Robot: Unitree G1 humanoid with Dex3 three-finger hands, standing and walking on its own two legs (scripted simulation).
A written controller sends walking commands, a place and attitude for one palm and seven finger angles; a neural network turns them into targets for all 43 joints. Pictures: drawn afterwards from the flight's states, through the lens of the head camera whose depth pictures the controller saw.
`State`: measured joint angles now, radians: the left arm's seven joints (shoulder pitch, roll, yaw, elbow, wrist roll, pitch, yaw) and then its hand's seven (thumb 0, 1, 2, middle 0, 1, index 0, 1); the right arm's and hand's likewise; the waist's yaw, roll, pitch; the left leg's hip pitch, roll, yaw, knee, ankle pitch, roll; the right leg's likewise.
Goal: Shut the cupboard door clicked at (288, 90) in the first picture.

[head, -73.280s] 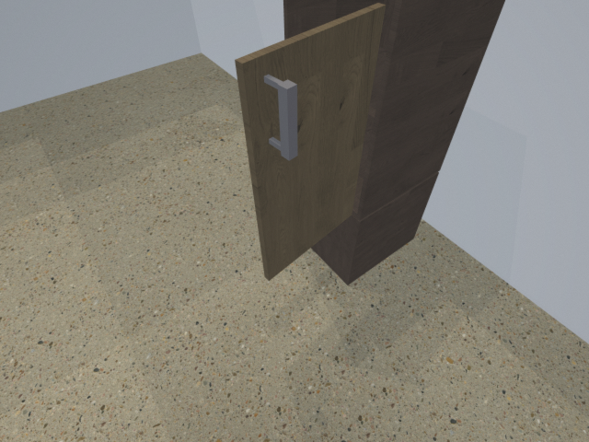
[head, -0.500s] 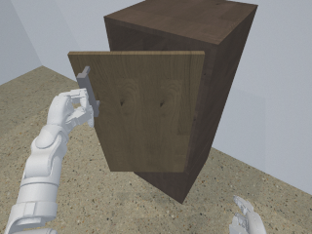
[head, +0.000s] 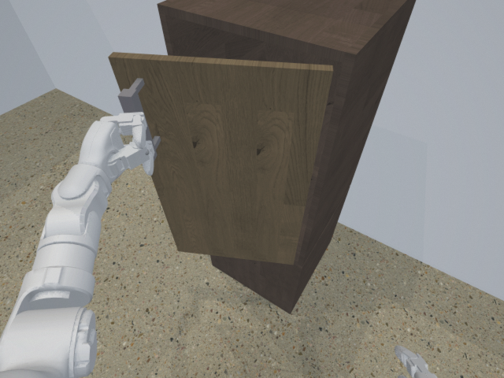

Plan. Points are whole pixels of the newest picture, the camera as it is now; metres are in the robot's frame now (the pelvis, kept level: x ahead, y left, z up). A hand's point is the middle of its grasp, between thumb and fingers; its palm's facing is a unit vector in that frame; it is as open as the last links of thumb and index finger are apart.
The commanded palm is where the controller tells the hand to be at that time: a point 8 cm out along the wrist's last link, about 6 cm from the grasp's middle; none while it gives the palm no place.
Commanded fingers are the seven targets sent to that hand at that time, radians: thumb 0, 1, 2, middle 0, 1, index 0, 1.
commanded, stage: push the door shut along its arc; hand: left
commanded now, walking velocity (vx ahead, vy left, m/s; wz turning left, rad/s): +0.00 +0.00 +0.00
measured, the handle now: (144, 121) +0.49 +0.21 +0.16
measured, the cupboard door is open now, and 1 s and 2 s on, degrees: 26 9 0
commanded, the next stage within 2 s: pull the fist back off the door in 1.16 s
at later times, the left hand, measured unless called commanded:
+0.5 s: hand (175, 129) +0.46 +0.15 +0.16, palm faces -0.26 -0.96 -0.06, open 3.5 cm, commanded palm +0.48 +0.19 +0.17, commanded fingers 0.00 0.90 0.90 -1.30 -1.50 -1.30 -1.50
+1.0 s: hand (204, 109) +0.52 +0.10 +0.17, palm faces -0.36 -0.93 -0.03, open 3.0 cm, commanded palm +0.54 +0.14 +0.17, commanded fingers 0.00 0.90 0.90 -1.30 -1.50 -1.30 -1.50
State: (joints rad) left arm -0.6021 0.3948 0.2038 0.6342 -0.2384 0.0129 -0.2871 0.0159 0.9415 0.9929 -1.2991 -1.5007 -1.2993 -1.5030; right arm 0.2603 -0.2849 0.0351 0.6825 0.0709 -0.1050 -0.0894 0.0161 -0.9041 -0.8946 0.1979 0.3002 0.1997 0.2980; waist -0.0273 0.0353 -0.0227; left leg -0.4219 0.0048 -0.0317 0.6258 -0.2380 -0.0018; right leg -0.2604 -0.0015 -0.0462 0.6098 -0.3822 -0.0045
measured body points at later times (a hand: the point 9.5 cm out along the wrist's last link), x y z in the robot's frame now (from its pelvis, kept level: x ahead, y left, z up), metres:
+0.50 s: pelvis -0.01 +0.01 -0.01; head +0.04 +0.01 +0.44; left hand +0.47 +0.20 +0.17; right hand +0.06 -0.26 -0.12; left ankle +0.05 +0.12 -0.72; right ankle -0.04 -0.12 -0.72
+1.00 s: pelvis +0.01 +0.00 -0.02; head +0.09 +0.00 +0.42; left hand +0.54 +0.16 +0.17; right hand -0.03 -0.28 -0.13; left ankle +0.05 +0.12 -0.72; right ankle -0.04 -0.12 -0.72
